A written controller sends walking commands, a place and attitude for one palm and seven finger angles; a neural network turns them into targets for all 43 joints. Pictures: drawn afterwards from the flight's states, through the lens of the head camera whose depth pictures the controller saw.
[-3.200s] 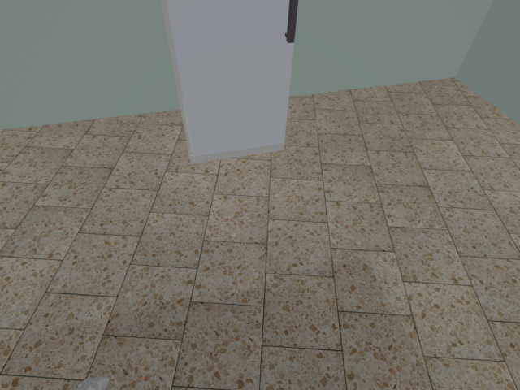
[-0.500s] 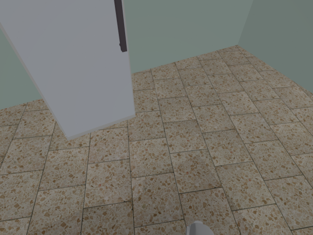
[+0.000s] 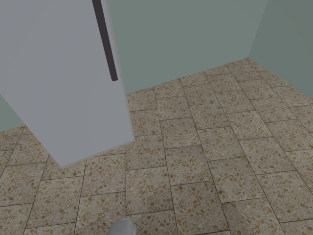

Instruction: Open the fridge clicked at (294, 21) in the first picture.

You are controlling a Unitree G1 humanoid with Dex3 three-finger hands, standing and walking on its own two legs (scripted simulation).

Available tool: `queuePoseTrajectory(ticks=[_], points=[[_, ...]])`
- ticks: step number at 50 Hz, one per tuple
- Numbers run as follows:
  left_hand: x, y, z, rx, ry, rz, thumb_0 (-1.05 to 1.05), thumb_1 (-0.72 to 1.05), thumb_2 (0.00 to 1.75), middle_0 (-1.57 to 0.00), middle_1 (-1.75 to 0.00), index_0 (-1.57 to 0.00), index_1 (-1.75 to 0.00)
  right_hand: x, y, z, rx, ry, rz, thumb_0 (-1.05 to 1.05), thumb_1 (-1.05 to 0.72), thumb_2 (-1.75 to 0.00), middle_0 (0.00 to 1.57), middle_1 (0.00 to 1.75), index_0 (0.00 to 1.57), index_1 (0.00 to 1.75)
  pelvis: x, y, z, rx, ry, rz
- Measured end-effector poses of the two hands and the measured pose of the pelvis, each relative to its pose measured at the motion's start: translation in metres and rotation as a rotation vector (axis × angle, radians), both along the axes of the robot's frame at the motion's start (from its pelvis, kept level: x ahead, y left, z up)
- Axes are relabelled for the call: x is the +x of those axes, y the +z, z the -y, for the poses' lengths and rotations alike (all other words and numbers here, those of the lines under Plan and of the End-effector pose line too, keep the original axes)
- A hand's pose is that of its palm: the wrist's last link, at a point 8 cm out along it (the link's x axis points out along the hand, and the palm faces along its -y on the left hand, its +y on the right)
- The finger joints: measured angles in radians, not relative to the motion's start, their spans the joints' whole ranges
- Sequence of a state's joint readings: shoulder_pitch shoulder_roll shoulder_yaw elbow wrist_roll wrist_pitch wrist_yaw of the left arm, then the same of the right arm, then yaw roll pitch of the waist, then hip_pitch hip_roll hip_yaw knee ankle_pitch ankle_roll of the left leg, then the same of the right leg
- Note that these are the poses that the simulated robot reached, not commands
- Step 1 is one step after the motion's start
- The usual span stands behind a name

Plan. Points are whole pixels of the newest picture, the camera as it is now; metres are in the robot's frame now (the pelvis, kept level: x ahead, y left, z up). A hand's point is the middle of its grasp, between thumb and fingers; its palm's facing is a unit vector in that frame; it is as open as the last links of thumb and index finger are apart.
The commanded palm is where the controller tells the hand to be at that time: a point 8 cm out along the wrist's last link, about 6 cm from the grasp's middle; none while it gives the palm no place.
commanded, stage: turn to face it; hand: right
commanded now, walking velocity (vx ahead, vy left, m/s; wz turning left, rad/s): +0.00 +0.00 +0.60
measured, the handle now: (101, 27) +0.84 +0.25 +0.16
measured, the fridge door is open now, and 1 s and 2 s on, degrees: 0 0 0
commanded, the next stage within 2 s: take the last steps up to it in 0.74 s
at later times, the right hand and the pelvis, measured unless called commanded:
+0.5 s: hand (201, 215) +0.22 -0.12 -0.17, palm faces -0.21 +0.95 -0.23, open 7.3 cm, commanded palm none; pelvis +0.10 +0.04 -0.01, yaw +15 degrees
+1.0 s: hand (225, 209) +0.25 -0.20 -0.18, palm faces -0.39 +0.90 -0.19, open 7.4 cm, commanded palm none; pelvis +0.13 -0.03 +0.00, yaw +26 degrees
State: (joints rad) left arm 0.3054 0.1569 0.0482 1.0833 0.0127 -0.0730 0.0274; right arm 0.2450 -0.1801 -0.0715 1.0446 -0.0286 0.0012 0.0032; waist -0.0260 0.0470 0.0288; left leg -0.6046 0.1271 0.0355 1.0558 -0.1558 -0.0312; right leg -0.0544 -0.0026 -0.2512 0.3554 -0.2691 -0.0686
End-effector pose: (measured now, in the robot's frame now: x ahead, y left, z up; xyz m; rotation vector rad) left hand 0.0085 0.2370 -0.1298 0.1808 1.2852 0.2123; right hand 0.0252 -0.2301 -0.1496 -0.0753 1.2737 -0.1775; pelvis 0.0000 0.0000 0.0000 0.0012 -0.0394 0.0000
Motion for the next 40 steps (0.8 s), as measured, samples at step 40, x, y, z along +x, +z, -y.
queuePoseTrajectory(ticks=[40], points=[[0.115, 0.01, -0.003, 0.063, 0.288, 0.139, 0.0, 0.91, 0.9, -0.2, -0.3, -0.2, -0.3, 0.232, -0.006, 0.004, -0.037, 0.377, 0.02, 0.01, -0.9, -0.9, 0.2, 0.3, 0.21, 0.3, 0.124, -0.008, 0.014, 0.018, 0.378, -0.03]])
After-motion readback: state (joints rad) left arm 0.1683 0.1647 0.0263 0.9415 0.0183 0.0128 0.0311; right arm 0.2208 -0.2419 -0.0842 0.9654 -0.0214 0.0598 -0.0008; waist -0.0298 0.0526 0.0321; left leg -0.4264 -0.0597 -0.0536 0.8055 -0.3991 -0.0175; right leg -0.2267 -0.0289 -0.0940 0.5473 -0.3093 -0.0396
